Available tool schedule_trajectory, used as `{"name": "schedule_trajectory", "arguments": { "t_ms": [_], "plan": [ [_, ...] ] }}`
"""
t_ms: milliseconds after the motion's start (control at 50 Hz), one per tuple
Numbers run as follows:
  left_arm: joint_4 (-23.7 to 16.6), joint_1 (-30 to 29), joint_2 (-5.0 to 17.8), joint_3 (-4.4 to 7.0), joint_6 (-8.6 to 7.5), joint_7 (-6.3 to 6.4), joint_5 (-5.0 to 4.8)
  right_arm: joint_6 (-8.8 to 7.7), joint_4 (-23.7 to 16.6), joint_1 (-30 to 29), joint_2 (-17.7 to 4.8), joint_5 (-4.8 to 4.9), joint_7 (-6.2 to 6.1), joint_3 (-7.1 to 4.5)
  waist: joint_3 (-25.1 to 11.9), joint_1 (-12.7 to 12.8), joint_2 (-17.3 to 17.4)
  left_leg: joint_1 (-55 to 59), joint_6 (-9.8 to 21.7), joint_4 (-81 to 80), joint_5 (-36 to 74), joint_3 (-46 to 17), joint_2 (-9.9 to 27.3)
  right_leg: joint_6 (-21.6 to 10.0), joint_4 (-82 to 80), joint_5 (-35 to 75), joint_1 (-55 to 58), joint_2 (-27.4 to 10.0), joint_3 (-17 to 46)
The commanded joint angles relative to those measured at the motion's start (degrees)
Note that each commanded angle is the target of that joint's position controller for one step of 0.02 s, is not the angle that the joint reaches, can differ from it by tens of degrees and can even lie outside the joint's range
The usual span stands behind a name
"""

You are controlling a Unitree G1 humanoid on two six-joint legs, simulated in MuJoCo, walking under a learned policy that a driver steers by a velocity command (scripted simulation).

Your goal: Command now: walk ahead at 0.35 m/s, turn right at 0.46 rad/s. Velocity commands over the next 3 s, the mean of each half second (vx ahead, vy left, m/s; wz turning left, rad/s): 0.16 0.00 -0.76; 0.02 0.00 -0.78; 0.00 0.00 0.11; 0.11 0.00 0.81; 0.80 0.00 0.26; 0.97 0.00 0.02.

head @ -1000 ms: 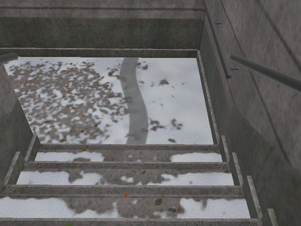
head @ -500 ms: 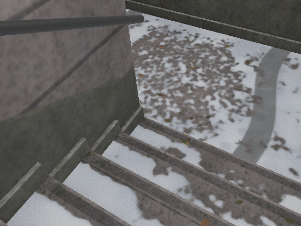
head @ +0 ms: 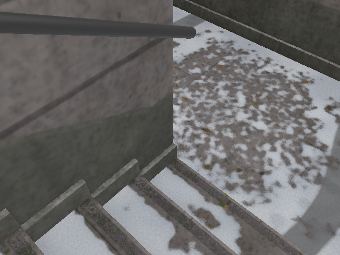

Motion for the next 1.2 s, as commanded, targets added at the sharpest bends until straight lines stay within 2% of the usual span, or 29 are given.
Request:
{"name": "schedule_trajectory", "arguments": {
  "t_ms": [20,40,60,120,160,200,220,240,280,340,400,480,520,540,560,580,640,760,800,820,860,880,900,920,940,980,1020,1080,1200],
  "plan": [
    [-8.29,-7.95,-0.27,-0.38,-0.01,1.32,1.64,-1.13,4.3,17.61,-4.8,2.15,-2.1,-0.2,-5.66,-7.92,2.75,26.71,7.93,-10.47,10.55,-27.18,19.36,-2.2,-1.25,13.64,-35.0,-6.85,6.12],
    [-8.32,-8.48,-1.25,-1.02,0.46,3.01,4.74,-1.73,0.71,10.48,5.11,2.23,-4.28,3.02,-6.13,-7.21,5.15,19.12,1.6,-11.97,7.92,-22.22,18.01,-0.57,-16.46,29.41,-30.19,-10.88,7.55],
    [-8.35,-7.19,0.16,-0.49,0.86,5.23,4.95,-2.25,-2.41,4.59,5.94,2.65,-5.78,3.94,-3.95,-3.68,5.61,6.38,-1.97,-11.2,3.86,-15.98,15.79,2.6,-23.78,33.94,-16.77,-11.88,3.98],
    [-7.49,-0.02,3.37,1.58,1.51,5.16,1.65,-4.9,-5.35,1.26,-9.48,-2.09,-5.84,-0.37,1.41,2.49,2.62,-27.89,-6.66,-8.26,-21.04,4.35,9.36,9.28,-26.12,46.48,23.54,-3.23,-11.42],
    [-8.66,2.87,3.24,2.6,2.47,3.88,3.63,-4.61,-6.34,3.4,-12.76,-1.1,-5.52,-1.44,5.8,5.05,2.25,-25.86,-7.31,-2.34,-24.83,1.56,13.84,6.72,-28.18,41.63,26.23,-2.1,-15.41],
    [-4.72,19.44,9.11,5.82,2.0,3.24,2.35,-3.26,-6.38,1.01,-12.81,-0.32,-4.27,-1.45,1.61,15.31,-10.09,-13.75,-11.86,35.7,-18.57,2.85,9.67,-5.1,-43.93,44.58,33.54,-5.46,-8.76],
    [-6.04,19.95,18.54,6.99,0.31,3.5,-0.83,-3.21,-11.74,3.35,-3.13,1.68,-2.33,0.32,-7.93,10.04,-19.32,-22.03,-12.14,55.36,-30.65,1.12,0.53,-15.46,-36.38,72.15,43.66,-11.62,6.4],
    [-12.59,11.69,19.22,5.95,-0.82,2.58,-1.77,-3.68,-11.91,9.04,-2.08,3.65,-1.34,0.53,-15.52,5.48,-12.11,-28.53,-14.03,55.56,-24.5,-7.27,0.15,-25.26,-34.18,94.82,44.88,-23.3,26.61],
    [-15.22,3.34,17.64,5.35,-1.38,0.7,-1.46,-3.6,-12.12,7.6,-13.26,5.13,-3.1,-2.61,-8.44,3.45,-4.69,-42.32,-16.72,64.98,-18.83,-9.93,2.45,-22.72,-30.48,81.92,35.47,-23.2,29.02],
    [-21.49,-10.57,7.81,-0.09,-1.04,1.29,-3.55,-1.75,-11.75,5.75,-13.01,0.37,-4.43,-1.65,-0.38,-3.34,2.49,-27.78,-17.75,27.58,7.04,-10.39,6.18,-16.33,-36.96,50.23,-0.98,-14.85,27.18],
    [-23.27,-17.1,15.91,1.32,-0.66,-0.23,-1.33,1.85,-9.45,12.49,-9.36,0.89,-2.84,-1.0,-4.94,-9.38,-2.14,-0.86,-15.95,17.21,13.36,-5.01,4.32,-16.71,-41.16,51.35,-17.57,-8.82,25.1],
    [-26.73,-19.88,16.9,1.82,-0.25,-0.03,0.07,1.6,-7.31,16.49,-14.11,0.93,-3.16,-3.0,-6.97,-8.51,1.61,9.23,-15.81,10.92,7.56,-3.1,-1.84,-8.46,-26.77,55.71,-9.24,-5.91,25.17],
    [-25.37,-18.67,12.42,1.09,-0.6,-0.26,-3.91,0.3,-7.18,19.73,-13.4,3.79,-5.03,-3.46,-4.41,-10.03,1.32,17.45,-8.81,-14.12,12.05,-8.4,-0.7,-5.63,-20.78,56.27,-9.17,-5.66,26.74],
    [-25.76,-14.69,9.38,0.19,-0.23,-1.45,-4.25,-0.27,-7.2,19.3,-18.68,5.32,-5.82,-4.7,-13.48,-6.86,4.92,31.89,5.23,-16.49,47.37,-18.31,8.23,-0.24,-11.66,42.83,-12.72,-0.4,19.77],
    [-26.55,-8.78,4.02,-1.27,0.85,-1.32,-2.73,-0.12,-8.01,13.4,-21.89,3.01,-4.16,-5.99,-19.52,-1.94,16.93,40.51,24.55,-20.95,71.16,-36.2,24.56,4.88,4.64,-14.11,-28.73,8.73,8.63],
    [-25.64,-10.92,9.83,0.17,2.81,-0.29,-1.25,-0.55,-10.55,10.14,-18.12,0.07,-2.93,-5.05,-10.96,-4.7,2.87,28.77,23.71,-25.31,60.5,-42.94,29.07,6.79,11.86,-15.53,-33.39,3.29,7.11],
    [-24.57,-13.48,9.42,-0.78,5.54,1.57,1.49,-0.18,-10.68,0.91,-8.72,5.05,-4.33,-2.17,-10.18,-1.37,2.35,15.95,10.23,-23.82,45.51,-20.42,17.47,9.46,19.08,-1.63,-25.65,-2.61,0.71],
    [-30.38,-23.57,9.35,-0.93,4.87,-3.53,0.32,-2.38,-6.82,6.2,-20.42,3.57,-9.61,-5.32,-4.98,-5.37,6.16,16.88,-1.8,-28.51,21.94,-0.25,15.02,8.36,-7.13,2.55,-15.93,-8.63,-7.66],
    [-29.07,-19.9,9.46,0.1,5.03,-2.82,0.59,-2.63,-8.57,5.95,-22.56,-0.53,-8.81,-6.24,-6.76,-5.99,9.13,10.14,-2.73,-24.01,26.32,-0.29,18.49,7.64,-3.97,11.05,-3.12,-5.21,-11.33],
    [-29.54,-20.48,10.58,0.77,5.04,-2.02,-0.5,-2.83,-8.38,4.79,-22.54,-0.13,-8.01,-6.72,-5.88,-4.83,8.75,15.08,-3.18,-23.92,29.21,-1.88,20.0,6.42,-15.19,8.85,-6.6,-6.89,-8.64],
    [-26.44,-16.36,14.21,3.28,4.59,0.3,-2.94,-1.78,-7.12,6.17,-23.78,1.86,-5.7,-7.6,-3.37,-4.69,7.25,15.93,-3.27,-19.42,20.76,-2.08,20.7,2.12,-39.14,14.24,1.26,-1.21,-13.75],
    [-23.35,-9.05,15.49,5.09,4.85,2.0,-2.94,-2.29,-7.03,5.1,-20.99,-0.35,-3.74,-6.98,-6.59,-0.4,4.17,5.14,-5.83,-8.05,18.14,-0.14,19.66,-1.99,-38.57,30.59,18.87,-1.46,-8.79],
    [-22.58,-2.59,26.88,7.21,3.79,4.36,-2.72,-2.21,-14.2,6.19,-11.83,0.28,-2.38,-5.03,-17.91,-2.29,-18.44,-9.22,-11.64,11.05,-18.58,7.48,4.92,-19.25,-43.87,67.79,34.77,-18.43,14.56],
    [-23.88,-2.74,20.1,5.42,1.6,2.02,1.76,-1.55,-15.08,2.56,-13.98,3.89,-2.75,-5.18,-14.27,3.69,-4.36,-17.44,-13.2,13.73,-16.98,-7.42,1.87,-21.19,-45.25,60.23,32.02,-25.06,21.72],
    [-22.67,-4.92,16.86,4.72,0.47,0.82,0.35,-1.15,-15.39,-1.06,-13.41,5.41,-3.18,-5.0,-7.42,4.09,-3.32,-20.58,-13.84,15.03,-15.16,-9.57,2.67,-18.91,-46.24,51.2,25.17,-24.88,20.48],
    [-23.17,-17.25,11.89,2.08,0.23,-0.8,-4.7,0.37,-12.18,3.95,-16.79,2.49,-4.6,-5.69,-6.63,-4.43,-3.01,-14.16,-14.68,20.25,-8.88,-9.91,5.55,-13.74,-42.91,47.65,11.49,-20.99,12.76],
    [-24.56,-24.8,11.53,0.81,1.38,-1.68,-3.14,2.25,-7.54,11.92,-15.83,0.48,-3.58,-4.42,-6.87,-9.49,-1.35,-2.48,-15.93,25.12,0.22,-8.09,4.62,-9.77,-42.52,44.68,-4.17,-15.49,6.87],
    [-25.19,-28.95,10.63,-1.58,2.55,-1.15,-2.12,2.9,-4.93,16.99,-13.68,1.71,-0.47,-3.26,-8.59,-10.83,-0.84,6.45,-17.9,25.64,6.13,-5.46,3.74,-7.64,-41.28,40.74,-11.46,-12.74,3.81],
    [-20.09,-23.0,11.93,-2.32,2.92,-5.29,-8.25,2.34,-1.03,15.36,-11.5,4.45,-0.36,-2.25,-5.72,-8.09,-4.03,16.35,-17.84,-16.34,14.01,-4.66,5.88,-0.21,-43.64,20.29,0.25,-11.97,12.97]
  ]
}}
